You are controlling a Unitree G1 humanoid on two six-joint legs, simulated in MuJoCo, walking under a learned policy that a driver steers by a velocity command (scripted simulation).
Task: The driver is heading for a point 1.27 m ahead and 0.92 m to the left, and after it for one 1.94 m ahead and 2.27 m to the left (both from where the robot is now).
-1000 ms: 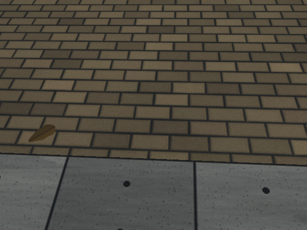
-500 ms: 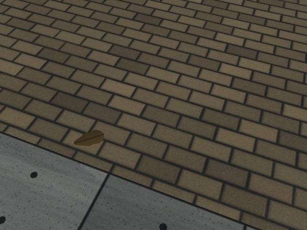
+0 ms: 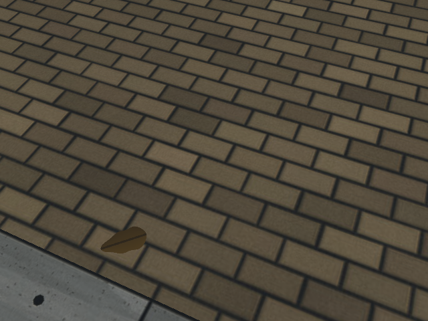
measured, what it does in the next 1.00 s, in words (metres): steps on the spot, turning left: left foot, then right foot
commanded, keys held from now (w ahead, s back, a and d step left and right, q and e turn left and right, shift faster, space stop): q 1.00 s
